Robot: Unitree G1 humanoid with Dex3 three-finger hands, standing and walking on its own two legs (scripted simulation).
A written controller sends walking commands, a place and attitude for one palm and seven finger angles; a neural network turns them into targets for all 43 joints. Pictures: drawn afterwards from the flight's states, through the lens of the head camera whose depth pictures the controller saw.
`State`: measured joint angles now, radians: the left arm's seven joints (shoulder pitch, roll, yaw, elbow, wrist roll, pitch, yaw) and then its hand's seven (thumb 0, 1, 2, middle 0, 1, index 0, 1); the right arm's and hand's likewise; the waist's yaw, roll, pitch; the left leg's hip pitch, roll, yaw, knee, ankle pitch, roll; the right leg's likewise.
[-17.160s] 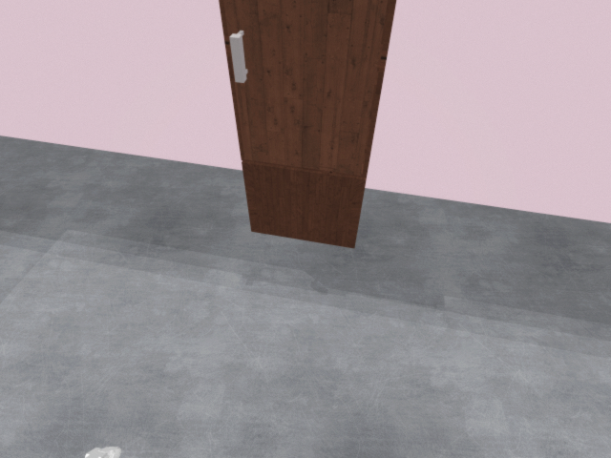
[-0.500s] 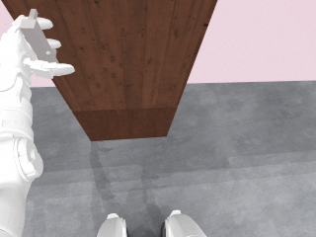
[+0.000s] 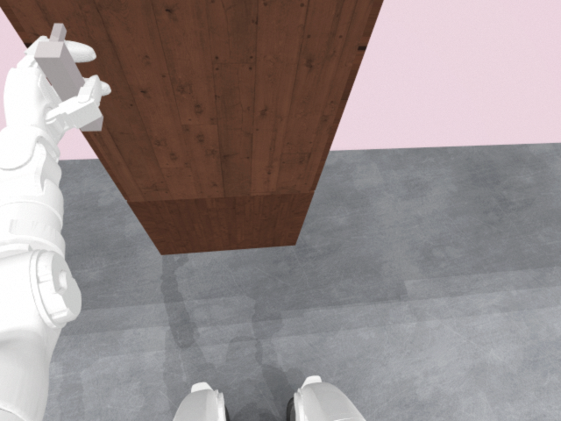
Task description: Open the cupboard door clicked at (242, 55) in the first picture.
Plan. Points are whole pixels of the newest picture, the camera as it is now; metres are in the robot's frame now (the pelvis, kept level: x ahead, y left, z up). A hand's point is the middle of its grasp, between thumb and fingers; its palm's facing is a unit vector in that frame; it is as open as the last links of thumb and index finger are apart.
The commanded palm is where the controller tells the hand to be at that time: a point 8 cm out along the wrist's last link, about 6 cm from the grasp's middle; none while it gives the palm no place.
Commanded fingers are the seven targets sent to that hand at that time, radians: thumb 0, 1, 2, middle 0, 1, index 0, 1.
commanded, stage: pull the door open along its arc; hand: left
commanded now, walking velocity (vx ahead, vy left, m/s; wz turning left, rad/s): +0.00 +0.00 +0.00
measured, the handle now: (76, 79) +0.57 +0.22 +0.10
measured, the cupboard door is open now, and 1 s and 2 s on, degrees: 0 32 41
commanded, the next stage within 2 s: open thumb and fingers to let go in 1.14 s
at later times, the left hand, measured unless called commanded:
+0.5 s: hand (91, 136) +0.47 +0.19 +0.10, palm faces +0.00 -1.00 -0.01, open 6.2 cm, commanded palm +0.41 +0.25 +0.10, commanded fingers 0.00 0.90 0.90 -0.40 -1.35 -0.40 -1.35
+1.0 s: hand (156, 236) +0.33 +0.11 +0.10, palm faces +0.44 -0.90 +0.02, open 6.2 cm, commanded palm +0.27 +0.14 +0.10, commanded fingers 0.00 0.90 0.90 -0.40 -1.35 -0.40 -1.35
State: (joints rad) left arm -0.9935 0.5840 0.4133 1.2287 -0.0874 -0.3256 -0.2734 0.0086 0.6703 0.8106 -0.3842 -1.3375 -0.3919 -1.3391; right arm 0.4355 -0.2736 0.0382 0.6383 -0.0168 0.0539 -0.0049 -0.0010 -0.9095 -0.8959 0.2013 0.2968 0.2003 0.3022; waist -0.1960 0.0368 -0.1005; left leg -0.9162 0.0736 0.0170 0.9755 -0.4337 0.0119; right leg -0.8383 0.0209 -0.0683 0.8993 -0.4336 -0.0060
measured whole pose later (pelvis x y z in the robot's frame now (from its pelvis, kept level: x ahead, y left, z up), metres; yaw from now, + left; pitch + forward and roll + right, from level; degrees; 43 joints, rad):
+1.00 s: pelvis +0.01 -0.03 +0.02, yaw +3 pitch +8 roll +0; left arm -0.07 -0.05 -0.02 0.22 0.00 -0.21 0.45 0.01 0.65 0.73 -0.33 -1.35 -0.35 -1.35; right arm 0.21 -0.19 0.01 0.57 -0.05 0.03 0.01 0.00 -0.91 -0.90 0.20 0.30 0.20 0.30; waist 0.00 0.04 -0.12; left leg -0.56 0.04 0.01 0.81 -0.39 -0.02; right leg -0.51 -0.01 -0.08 0.82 -0.45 -0.03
